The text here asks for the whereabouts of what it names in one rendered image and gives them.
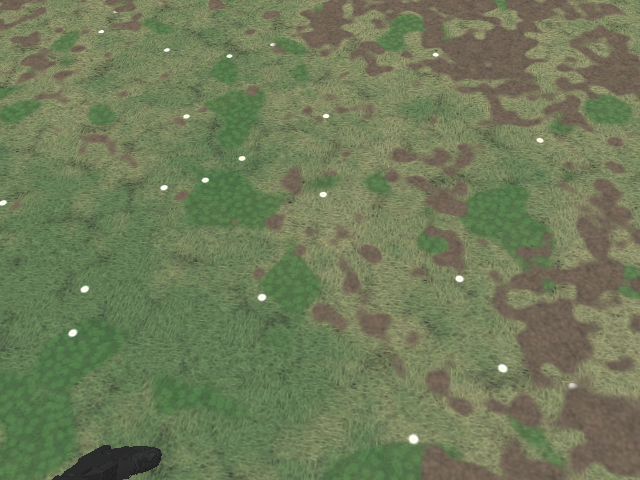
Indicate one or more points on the robot left hand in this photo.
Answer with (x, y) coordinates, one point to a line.
(105, 463)

